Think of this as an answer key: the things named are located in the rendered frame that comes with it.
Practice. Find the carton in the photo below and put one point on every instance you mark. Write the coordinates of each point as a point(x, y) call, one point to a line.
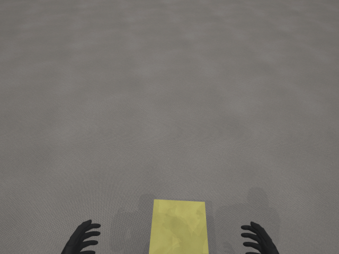
point(178, 227)

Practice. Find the robot right hand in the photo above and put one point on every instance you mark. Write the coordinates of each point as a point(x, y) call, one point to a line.
point(264, 245)

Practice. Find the robot left hand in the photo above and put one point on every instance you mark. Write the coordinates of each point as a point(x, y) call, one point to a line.
point(75, 244)

